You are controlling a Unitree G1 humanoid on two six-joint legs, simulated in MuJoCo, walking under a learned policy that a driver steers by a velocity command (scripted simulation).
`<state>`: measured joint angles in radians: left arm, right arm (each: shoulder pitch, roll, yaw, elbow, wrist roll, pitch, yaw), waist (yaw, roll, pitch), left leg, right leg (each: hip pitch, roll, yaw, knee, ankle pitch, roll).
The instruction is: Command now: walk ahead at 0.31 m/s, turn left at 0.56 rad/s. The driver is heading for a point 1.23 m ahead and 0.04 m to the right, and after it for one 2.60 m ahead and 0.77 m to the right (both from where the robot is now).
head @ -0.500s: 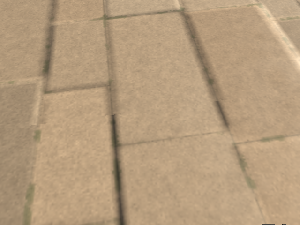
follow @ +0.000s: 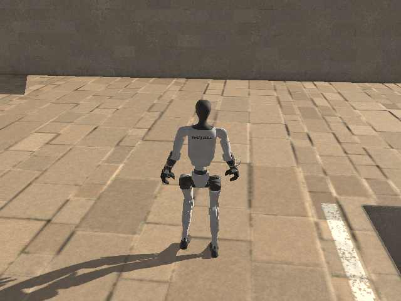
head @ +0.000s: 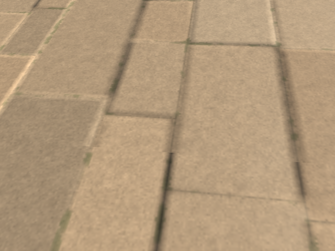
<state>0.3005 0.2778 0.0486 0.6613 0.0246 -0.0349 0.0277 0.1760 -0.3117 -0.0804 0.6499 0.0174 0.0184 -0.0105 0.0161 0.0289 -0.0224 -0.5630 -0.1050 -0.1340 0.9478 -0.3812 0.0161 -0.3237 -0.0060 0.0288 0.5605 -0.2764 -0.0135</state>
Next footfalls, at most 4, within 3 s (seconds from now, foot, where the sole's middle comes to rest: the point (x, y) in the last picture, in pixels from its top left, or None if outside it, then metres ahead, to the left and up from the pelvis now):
0.40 left None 0.23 0.18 -0.77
0.90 right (193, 234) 0.58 -0.03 -0.77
1.38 left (159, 171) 0.88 0.12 -0.77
1.90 right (224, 138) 1.08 -0.20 -0.77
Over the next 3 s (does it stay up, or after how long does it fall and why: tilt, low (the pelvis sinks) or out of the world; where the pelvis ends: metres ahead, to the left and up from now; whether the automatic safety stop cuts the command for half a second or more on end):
stays up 1.15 -0.14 0.01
